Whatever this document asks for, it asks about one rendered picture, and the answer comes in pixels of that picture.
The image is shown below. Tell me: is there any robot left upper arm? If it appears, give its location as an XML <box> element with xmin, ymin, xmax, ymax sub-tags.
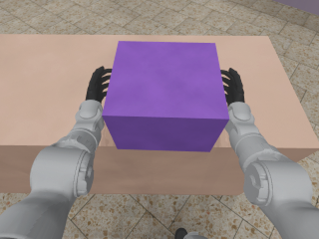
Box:
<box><xmin>0</xmin><ymin>145</ymin><xmax>94</xmax><ymax>239</ymax></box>

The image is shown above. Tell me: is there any robot right foot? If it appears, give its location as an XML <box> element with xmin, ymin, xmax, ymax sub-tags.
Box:
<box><xmin>174</xmin><ymin>228</ymin><xmax>187</xmax><ymax>239</ymax></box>

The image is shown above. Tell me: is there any robot right hand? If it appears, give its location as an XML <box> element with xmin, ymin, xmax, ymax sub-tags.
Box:
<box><xmin>220</xmin><ymin>68</ymin><xmax>245</xmax><ymax>107</ymax></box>

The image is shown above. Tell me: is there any carton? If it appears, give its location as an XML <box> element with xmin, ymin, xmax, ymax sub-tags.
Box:
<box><xmin>102</xmin><ymin>41</ymin><xmax>230</xmax><ymax>152</ymax></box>

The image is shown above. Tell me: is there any pedestal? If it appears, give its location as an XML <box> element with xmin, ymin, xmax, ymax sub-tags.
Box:
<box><xmin>0</xmin><ymin>34</ymin><xmax>319</xmax><ymax>196</ymax></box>

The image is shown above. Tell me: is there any robot right upper arm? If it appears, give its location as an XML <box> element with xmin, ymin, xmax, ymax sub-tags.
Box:
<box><xmin>243</xmin><ymin>160</ymin><xmax>319</xmax><ymax>239</ymax></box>

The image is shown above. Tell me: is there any left robot forearm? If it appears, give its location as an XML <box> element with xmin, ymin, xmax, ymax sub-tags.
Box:
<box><xmin>30</xmin><ymin>100</ymin><xmax>105</xmax><ymax>188</ymax></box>

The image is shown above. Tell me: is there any right robot forearm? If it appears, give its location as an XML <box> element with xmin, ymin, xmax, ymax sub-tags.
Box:
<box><xmin>225</xmin><ymin>102</ymin><xmax>313</xmax><ymax>198</ymax></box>

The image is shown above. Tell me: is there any robot left hand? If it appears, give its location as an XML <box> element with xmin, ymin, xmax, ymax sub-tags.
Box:
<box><xmin>85</xmin><ymin>66</ymin><xmax>112</xmax><ymax>103</ymax></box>

